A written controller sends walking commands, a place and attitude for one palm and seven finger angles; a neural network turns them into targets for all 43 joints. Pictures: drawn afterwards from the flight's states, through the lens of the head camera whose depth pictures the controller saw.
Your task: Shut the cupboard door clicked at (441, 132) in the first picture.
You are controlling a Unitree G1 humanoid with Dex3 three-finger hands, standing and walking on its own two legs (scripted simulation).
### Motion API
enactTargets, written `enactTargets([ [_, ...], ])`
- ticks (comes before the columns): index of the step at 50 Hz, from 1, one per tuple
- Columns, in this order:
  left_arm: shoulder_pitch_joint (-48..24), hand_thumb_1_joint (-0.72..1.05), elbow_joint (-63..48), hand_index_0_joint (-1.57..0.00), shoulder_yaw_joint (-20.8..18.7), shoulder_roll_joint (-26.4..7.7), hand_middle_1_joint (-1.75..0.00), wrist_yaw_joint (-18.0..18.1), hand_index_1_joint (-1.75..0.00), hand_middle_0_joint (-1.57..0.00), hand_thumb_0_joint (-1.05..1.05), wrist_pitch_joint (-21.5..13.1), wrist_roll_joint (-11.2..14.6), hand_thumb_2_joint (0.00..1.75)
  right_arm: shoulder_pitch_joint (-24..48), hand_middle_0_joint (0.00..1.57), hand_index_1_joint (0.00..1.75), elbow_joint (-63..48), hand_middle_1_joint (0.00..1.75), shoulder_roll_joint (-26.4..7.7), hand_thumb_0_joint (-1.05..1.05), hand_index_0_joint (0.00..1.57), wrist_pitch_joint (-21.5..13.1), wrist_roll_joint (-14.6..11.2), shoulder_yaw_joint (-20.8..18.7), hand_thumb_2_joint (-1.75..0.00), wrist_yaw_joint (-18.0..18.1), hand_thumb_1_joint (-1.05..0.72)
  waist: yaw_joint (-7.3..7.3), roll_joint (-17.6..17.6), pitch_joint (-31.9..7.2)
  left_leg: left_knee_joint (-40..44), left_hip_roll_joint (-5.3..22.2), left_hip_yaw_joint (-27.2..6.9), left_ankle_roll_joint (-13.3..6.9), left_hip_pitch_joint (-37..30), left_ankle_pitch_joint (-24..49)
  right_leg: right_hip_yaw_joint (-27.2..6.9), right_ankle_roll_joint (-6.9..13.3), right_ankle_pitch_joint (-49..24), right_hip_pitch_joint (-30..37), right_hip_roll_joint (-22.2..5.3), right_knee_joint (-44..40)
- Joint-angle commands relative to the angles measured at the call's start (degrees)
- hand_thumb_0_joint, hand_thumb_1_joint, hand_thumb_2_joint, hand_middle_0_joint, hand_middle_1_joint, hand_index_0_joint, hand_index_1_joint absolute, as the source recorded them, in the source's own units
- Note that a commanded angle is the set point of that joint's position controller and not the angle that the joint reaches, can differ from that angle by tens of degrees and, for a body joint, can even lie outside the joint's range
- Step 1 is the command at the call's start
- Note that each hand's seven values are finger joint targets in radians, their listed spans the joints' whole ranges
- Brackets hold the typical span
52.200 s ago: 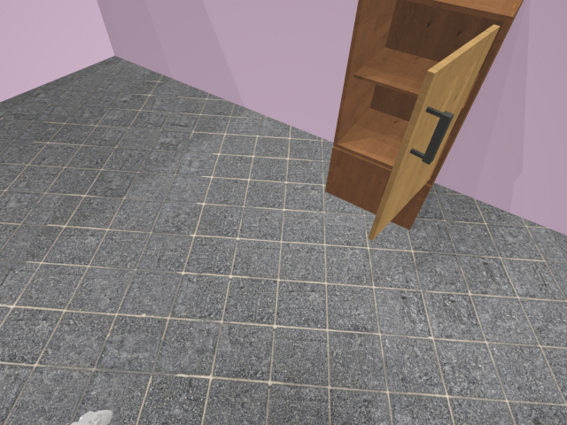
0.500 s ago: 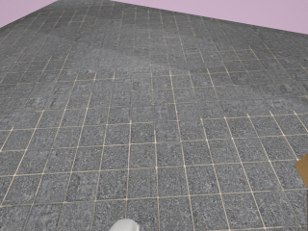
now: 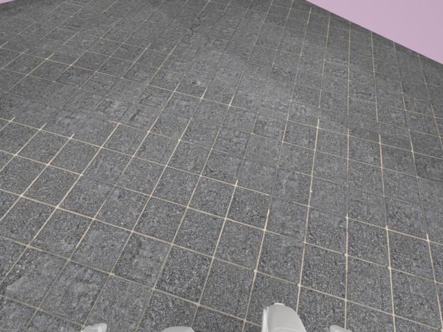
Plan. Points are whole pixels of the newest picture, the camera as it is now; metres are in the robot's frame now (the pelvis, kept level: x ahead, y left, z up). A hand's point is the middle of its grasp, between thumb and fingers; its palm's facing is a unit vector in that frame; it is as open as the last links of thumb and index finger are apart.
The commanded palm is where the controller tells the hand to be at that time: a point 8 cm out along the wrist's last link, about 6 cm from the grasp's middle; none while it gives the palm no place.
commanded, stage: turn to face it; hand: left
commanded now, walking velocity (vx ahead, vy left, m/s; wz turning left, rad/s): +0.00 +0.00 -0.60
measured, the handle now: out of the picture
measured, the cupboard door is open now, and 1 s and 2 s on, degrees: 30 30 30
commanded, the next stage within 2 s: none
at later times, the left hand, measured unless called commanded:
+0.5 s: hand (161, 302) +0.19 +0.13 -0.17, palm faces -0.16 -0.96 -0.23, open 7.3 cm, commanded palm none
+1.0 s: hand (178, 225) +0.35 +0.12 -0.15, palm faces -0.48 -0.84 -0.27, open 7.4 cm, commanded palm none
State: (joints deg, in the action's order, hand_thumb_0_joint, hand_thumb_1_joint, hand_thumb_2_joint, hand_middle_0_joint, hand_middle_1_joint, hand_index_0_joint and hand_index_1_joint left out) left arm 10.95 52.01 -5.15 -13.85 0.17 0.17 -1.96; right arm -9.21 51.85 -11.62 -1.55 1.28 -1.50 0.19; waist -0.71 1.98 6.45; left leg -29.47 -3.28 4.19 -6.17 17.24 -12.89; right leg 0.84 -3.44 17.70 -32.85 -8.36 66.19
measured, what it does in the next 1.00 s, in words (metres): walks ahead, turning right: right foot, then left foot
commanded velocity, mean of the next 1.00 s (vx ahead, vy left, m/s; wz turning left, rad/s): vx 0.00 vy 0.00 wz -0.60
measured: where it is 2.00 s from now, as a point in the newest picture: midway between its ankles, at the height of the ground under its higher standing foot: outside the picture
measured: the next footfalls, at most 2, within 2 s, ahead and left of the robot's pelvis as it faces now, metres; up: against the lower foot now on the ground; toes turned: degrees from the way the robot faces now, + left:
right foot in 0.28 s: +0.14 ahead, -0.15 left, +0.00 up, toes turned -11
left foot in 0.68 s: +0.25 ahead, +0.09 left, +0.00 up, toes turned -19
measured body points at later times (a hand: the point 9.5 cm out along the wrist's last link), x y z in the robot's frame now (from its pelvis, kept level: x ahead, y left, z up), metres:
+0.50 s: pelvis +0.11 -0.04 +0.00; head +0.17 -0.06 +0.45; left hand +0.19 +0.18 -0.15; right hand +0.13 -0.29 -0.15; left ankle +0.11 +0.09 -0.67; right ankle +0.10 -0.14 -0.73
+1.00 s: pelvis +0.14 -0.02 +0.00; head +0.18 -0.04 +0.45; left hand +0.38 +0.17 -0.13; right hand +0.08 -0.28 -0.14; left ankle +0.21 +0.11 -0.73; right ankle +0.08 -0.13 -0.71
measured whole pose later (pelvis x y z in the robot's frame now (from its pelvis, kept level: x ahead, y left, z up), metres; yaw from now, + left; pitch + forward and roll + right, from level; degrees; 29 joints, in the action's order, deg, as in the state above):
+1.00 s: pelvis +0.14 -0.02 +0.00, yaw -33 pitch +0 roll -1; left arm 8.9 49.2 -5.8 -15.8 -2.1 4.0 -1.3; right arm -11.0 50.7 -12.6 1.5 1.7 -1.9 0.9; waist -0.6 -1.2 5.6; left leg -32.6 9.7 10.6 2.8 14.0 -17.2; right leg 3.5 -1.7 23.0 -20.1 -1.6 42.8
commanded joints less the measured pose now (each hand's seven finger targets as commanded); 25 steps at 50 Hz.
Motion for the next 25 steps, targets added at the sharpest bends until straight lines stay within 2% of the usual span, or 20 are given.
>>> enactTargets([
  [1, 7.71, 0.90, 0.57, -0.20, 1.19, -0.36, -0.30, 0.32, -0.30, -0.20, 0.00, 0.44, 0.38, 0.90, -5.67, 0.20, 0.30, 0.04, 0.30, -6.07, 0.00, 0.20, -1.53, -0.27, -1.42, -0.90, 1.74, -0.90, -0.34, -5.68, -9.32, 12.60, 15.70, -11.38, -2.36, -8.97, 27.17, -1.41, -0.52, -5.74, 1.69, 1.47, -5.76],
  [4, 4.86, 0.90, 0.78, -0.20, 2.05, 0.55, -0.30, 0.63, -0.30, -0.20, 0.00, 0.73, 0.66, 0.90, -7.25, 0.20, 0.30, 2.26, 0.30, -5.10, 0.00, 0.20, -1.30, -0.17, -1.05, -0.90, 1.88, -0.90, 0.13, -5.41, -6.96, 11.20, 15.54, -6.65, -1.46, -9.60, 35.13, -0.81, 0.49, -7.03, 5.33, 3.56, -13.76],
  [5, 4.63, 0.90, 0.78, -0.20, 2.10, 0.48, -0.30, 0.63, -0.30, -0.20, 0.00, 0.71, 0.65, 0.90, -7.47, 0.20, 0.30, 2.91, 0.30, -5.04, 0.00, 0.20, -1.14, -0.09, -1.11, -0.90, 1.93, -0.90, 0.13, -7.02, -6.09, 10.85, 15.68, -5.08, -1.46, -9.93, 35.42, -0.41, 0.81, -6.90, 6.19, 4.06, -16.17],
  [7, 2.60, 0.90, 0.06, -0.20, 1.78, 0.08, -0.30, 0.49, -0.30, -0.20, 0.00, 1.27, 0.69, 0.90, -6.98, 0.20, 0.30, 3.38, 0.30, -5.49, 0.00, 0.20, -0.53, 0.08, -1.33, -0.90, 2.05, -0.90, 0.35, -8.14, -3.57, 10.36, 17.70, -4.40, -2.51, -8.80, 33.16, -0.23, 1.49, -5.23, 7.54, 4.31, -19.56],
  [8, 1.50, 0.90, -0.36, -0.20, 1.63, -0.02, -0.30, 0.36, -0.30, -0.20, 0.00, 1.48, 0.62, 0.90, -7.32, 0.20, 0.30, 3.62, 0.30, -5.49, 0.00, 0.20, -0.12, 0.15, -1.43, -0.90, 2.17, -0.90, 1.01, -8.43, -2.39, 10.06, 18.32, -4.23, -2.81, -8.69, 32.06, 0.42, 1.76, -3.89, 7.92, 4.87, -20.87],
  [10, 1.21, 0.90, -1.11, -0.20, 1.11, -0.70, -0.30, 0.15, -0.30, -0.20, 0.00, 1.62, 0.62, 0.90, -6.69, 0.20, 0.30, 3.86, 0.30, -6.18, 0.00, 0.20, 0.51, 0.30, -1.79, -0.90, 2.47, -0.90, 0.94, -9.36, -0.90, 8.20, 20.43, -4.57, -3.15, -8.83, 29.87, 0.43, 2.50, -1.64, 8.99, 4.90, -23.47],
  [12, 2.99, 0.90, -0.88, -0.20, 0.82, -0.44, -0.30, -0.11, -0.30, -0.20, 0.00, 1.50, 0.53, 0.90, -6.43, 0.20, 0.30, 3.83, 0.30, -6.80, 0.00, 0.20, 0.97, 0.37, -2.04, -0.90, 2.69, -0.90, 0.21, -7.51, -2.61, 3.74, 20.30, -3.61, -1.89, -10.53, 30.63, 1.69, 3.25, -3.01, 12.42, 6.15, -27.84],
  [13, 5.49, 0.90, -0.38, -0.20, 0.54, -0.71, -0.30, -0.23, -0.30, -0.20, 0.00, 1.18, 0.44, 0.90, -6.18, 0.20, 0.30, 3.69, 0.30, -7.16, 0.00, 0.20, 1.10, 0.14, -2.24, -0.90, 2.63, -0.90, -0.71, -6.09, -4.44, -0.49, 18.94, -1.82, -0.47, -11.40, 31.24, 2.33, 3.55, -6.80, 15.45, 6.85, -31.91],
  [14, 8.73, 0.90, 0.43, -0.20, 0.20, -2.07, -0.30, -0.25, -0.30, -0.20, 0.00, 0.61, 0.34, 0.90, -6.20, 0.20, 0.30, 3.19, 0.30, -7.12, 0.00, 0.20, 1.13, -0.38, -2.41, -0.90, 2.48, -0.90, -2.05, -3.45, -6.98, -7.13, 16.34, -0.08, 1.65, -9.64, 29.38, 0.45, 4.42, -16.62, 21.49, 6.39, -37.40],
  [15, 12.90, 0.90, 1.32, -0.20, -0.62, -6.27, -0.30, 0.22, -0.30, -0.20, 0.00, -0.18, -0.15, 0.90, -5.78, 0.20, 0.30, 2.25, 0.30, -5.93, 0.00, 0.20, 1.12, -1.07, -2.72, -0.90, 2.18, -0.90, -3.27, 5.98, -10.12, -19.28, 10.40, 3.63, 5.04, -1.29, 15.75, -13.06, 8.91, -36.93, 29.06, -2.21, -39.15],
  [16, 15.26, 0.90, 2.44, -0.20, -1.12, -8.98, -0.30, 0.62, -0.30, -0.20, 0.00, -0.59, 0.26, 0.90, -4.28, 0.20, 0.30, 0.52, 0.30, -3.67, 0.00, 0.20, 1.13, -1.07, -2.37, -0.90, 1.96, -0.90, -3.60, 13.15, -10.85, -32.64, 1.93, 5.02, 8.24, 10.26, -21.08, -24.60, 17.46, -59.29, 35.55, -13.22, -42.53],
  [17, 14.69, 0.90, 2.30, -0.20, -1.09, -8.00, -0.30, 1.35, -0.30, -0.20, 0.00, -0.65, 0.79, 0.90, -3.01, 0.20, 0.30, 0.16, 0.30, -3.95, 0.00, 0.20, 1.79, -0.83, -2.06, -0.90, 2.38, -0.90, -3.34, 10.29, -11.83, -37.24, 3.50, -3.86, 8.27, 13.49, -23.59, -25.65, 20.07, -61.10, 37.25, -13.29, -42.52],
  [18, 12.10, 0.90, 1.59, -0.20, -1.33, -7.16, -0.30, 1.88, -0.30, -0.20, 0.00, -0.56, 0.61, 0.90, -2.12, 0.20, 0.30, -0.19, 0.30, -3.97, 0.00, 0.20, 1.84, -0.92, -2.05, -0.90, 2.32, -0.90, -2.81, 10.40, -12.20, -39.29, 4.80, -5.55, 8.26, 16.37, -21.26, -24.89, 20.11, -57.63, 37.86, -11.62, -42.48],
  [19, 9.90, 0.90, 0.93, -0.20, -1.36, -6.58, -0.30, 2.14, -0.30, -0.20, 0.00, -0.20, 0.73, 0.90, -0.20, 0.20, 0.30, -0.45, 0.30, -4.27, 0.00, 0.20, 1.84, -1.01, -2.14, -0.90, 2.23, -0.90, -2.79, 6.18, -11.73, -39.69, 5.76, -6.45, 8.45, 17.14, -18.74, -22.76, 19.32, -52.65, 36.77, -9.97, -42.11],
  [20, 7.61, 0.90, 0.04, -0.20, -1.30, -6.08, -0.30, 2.30, -0.30, -0.20, 0.00, 0.12, 0.85, 0.90, 0.33, 0.20, 0.30, -0.32, 0.30, -4.16, 0.00, 0.20, 1.95, -1.07, -2.10, -0.90, 2.03, -0.90, -1.90, 2.89, -11.72, -38.24, 6.70, -6.72, 8.43, 15.61, -16.40, -20.35, 17.95, -46.29, 34.07, -8.22, -42.53],
  [21, 6.12, 0.90, -0.64, -0.20, -1.23, -5.92, -0.30, 2.24, -0.30, -0.20, 0.00, 0.09, 0.71, 0.90, -0.62, 0.20, 0.30, -0.19, 0.30, -3.16, 0.00, 0.20, 2.36, -0.88, -1.97, -0.90, 1.76, -0.90, -0.78, 0.70, -12.25, -35.77, 6.52, -6.09, 8.78, 13.78, -14.74, -17.74, 16.59, -42.27, 32.07, -6.55, -43.02],
  [22, 5.08, 0.90, -1.03, -0.20, -1.30, -5.89, -0.30, 2.11, -0.30, -0.20, 0.00, 0.04, 0.57, 0.90, -1.04, 0.20, 0.30, -0.37, 0.30, -2.49, 0.00, 0.20, 2.70, -0.77, -1.86, -0.90, 1.59, -0.90, -0.19, 0.96, -12.03, -32.71, 6.26, -5.39, 9.14, 12.20, -13.85, -16.57, 15.71, -40.23, 29.86, -5.37, -43.37],
  [25, 4.94, 0.90, -0.91, -0.20, -1.59, -6.54, -0.30, 1.56, -0.30, -0.20, 0.00, 0.18, 0.21, 0.90, -0.45, 0.20, 0.30, -1.25, 0.30, -2.00, 0.00, 0.20, 2.92, -0.76, -1.96, -0.90, 1.46, -0.90, -0.30, 3.46, -11.23, -24.58, 5.20, -4.13, 9.65, 9.87, -11.58, -16.49, 14.65, -36.58, 27.67, -3.28, -43.56],
])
